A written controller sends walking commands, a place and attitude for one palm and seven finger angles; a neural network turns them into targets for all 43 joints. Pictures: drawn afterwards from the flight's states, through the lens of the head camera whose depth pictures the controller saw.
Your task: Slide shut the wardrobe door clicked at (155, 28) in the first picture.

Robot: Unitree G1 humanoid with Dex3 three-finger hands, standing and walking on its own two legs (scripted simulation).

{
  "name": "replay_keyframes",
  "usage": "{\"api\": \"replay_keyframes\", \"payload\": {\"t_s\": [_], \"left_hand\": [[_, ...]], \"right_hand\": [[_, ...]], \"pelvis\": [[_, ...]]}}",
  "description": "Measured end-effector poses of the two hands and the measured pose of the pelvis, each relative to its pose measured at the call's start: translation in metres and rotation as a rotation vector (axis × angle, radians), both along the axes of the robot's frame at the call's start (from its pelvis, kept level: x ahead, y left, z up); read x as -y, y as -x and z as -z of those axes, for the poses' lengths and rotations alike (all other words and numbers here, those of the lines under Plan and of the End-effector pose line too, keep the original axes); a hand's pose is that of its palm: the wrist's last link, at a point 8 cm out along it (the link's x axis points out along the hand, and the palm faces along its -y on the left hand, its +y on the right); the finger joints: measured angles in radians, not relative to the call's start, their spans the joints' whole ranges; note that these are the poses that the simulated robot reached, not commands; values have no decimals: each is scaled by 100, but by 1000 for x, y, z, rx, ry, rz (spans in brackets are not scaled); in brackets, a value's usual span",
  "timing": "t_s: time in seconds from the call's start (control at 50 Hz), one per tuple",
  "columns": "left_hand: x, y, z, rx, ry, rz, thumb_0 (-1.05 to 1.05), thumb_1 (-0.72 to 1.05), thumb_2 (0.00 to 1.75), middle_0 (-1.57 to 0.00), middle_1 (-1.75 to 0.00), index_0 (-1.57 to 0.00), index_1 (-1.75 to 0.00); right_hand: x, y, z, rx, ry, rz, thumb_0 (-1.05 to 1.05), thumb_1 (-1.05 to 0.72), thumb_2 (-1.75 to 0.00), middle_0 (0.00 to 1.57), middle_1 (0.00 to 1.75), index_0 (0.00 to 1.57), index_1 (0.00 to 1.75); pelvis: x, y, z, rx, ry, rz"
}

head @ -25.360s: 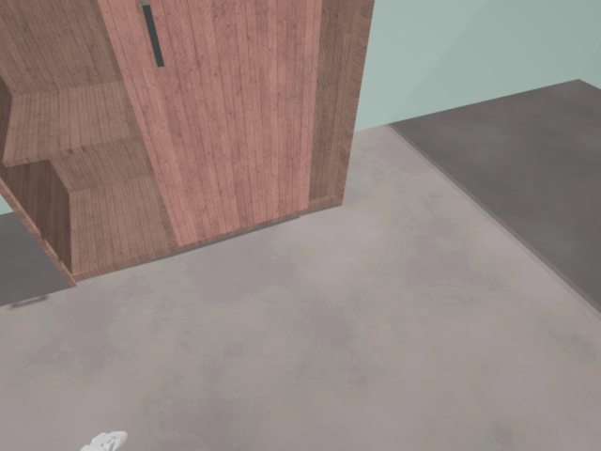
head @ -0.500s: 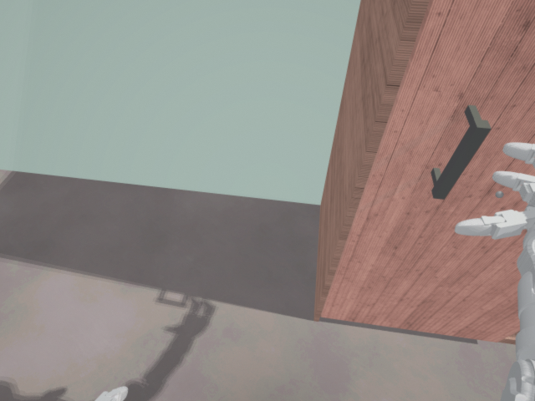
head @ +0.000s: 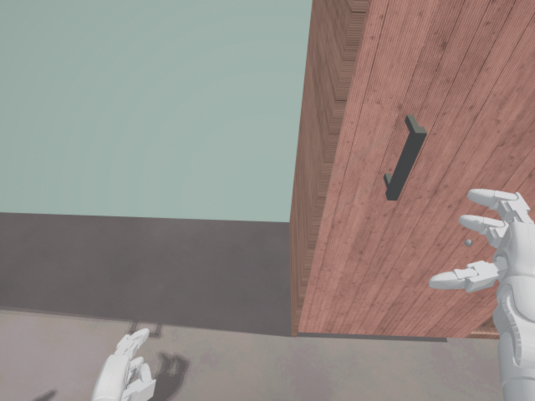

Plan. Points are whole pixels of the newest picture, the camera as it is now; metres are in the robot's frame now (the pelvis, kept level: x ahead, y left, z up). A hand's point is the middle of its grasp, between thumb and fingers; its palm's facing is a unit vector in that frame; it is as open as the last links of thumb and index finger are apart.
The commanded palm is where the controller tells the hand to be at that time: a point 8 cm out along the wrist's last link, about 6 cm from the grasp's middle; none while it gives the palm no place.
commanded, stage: slip the hand off the handle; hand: right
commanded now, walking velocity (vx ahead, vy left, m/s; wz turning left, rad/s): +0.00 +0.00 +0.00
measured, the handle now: (401, 159) +0.48 -0.22 +0.13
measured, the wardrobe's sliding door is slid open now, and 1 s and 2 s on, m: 0.00 0.00 0.00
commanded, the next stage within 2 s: draw the hand back to the body in 0.06 s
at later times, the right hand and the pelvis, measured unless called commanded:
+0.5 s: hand (487, 264) +0.26 -0.26 +0.14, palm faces +0.10 +0.99 -0.01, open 14.7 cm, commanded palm +0.23 -0.30 +0.14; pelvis -0.01 +0.02 +0.00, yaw +1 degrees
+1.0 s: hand (506, 290) +0.23 -0.27 +0.14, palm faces +0.42 +0.86 -0.29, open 12.6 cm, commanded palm +0.19 -0.30 +0.16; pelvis +0.01 +0.00 +0.01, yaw +1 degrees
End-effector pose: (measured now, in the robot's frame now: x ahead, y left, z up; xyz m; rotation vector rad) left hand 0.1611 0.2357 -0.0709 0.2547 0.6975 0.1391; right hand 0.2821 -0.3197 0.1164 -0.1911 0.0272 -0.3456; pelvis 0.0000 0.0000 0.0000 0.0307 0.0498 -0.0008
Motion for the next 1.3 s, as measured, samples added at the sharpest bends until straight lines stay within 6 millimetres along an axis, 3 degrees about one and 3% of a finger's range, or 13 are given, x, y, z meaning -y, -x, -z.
{"api": "replay_keyframes", "payload": {"t_s": [0.2,0.28,0.4,0.54,0.72,0.9,1.02,1.3], "left_hand": [[4,-1,-2,21,9,37,1,90,90,-20,-30,-21,-30],[0,8,1,13,10,16,1,90,90,-20,-30,-21,-30],[-13,19,-6,69,19,-30,1,90,90,-20,-30,-21,-30],[-26,21,-12,118,23,-35,1,90,90,-20,-30,-21,-30],[-19,7,-19,161,5,9,1,91,90,-20,-30,-21,-30],[0,-5,-17,101,30,43,1,90,90,-20,-30,-21,-30],[10,-10,-11,39,30,59,1,90,90,-20,-30,-21,-30],[22,-31,-15,41,64,62,1,90,90,-20,-30,-21,-30]], "right_hand": [[-10,23,-1,16,17,20,-1,55,-20,25,115,26,115],[-16,21,-9,79,-121,-117,-1,55,-20,25,115,26,115],[-19,23,-21,58,-146,-309,-1,55,-20,25,115,26,115],[-3,53,-19,43,-181,-215,-1,55,-20,25,115,26,115],[-19,72,-22,67,-106,-212,-1,51,-23,25,112,25,112],[-14,86,-30,79,108,47,-1,27,-34,24,98,25,98],[-14,96,-38,88,157,83,0,6,-44,24,86,24,86],[-22,87,-63,124,231,24,1,-44,-68,22,57,23,57]], "pelvis": [[-7,4,-1,22,4,5],[-11,5,-3,41,2,10],[-16,5,-4,61,6,-9],[-19,9,-3,63,6,-16],[-18,13,-3,85,-3,-2],[-9,5,-9,83,1,-21],[-1,-10,-13,97,7,-19],[6,-27,-16,105,9,-31]]}}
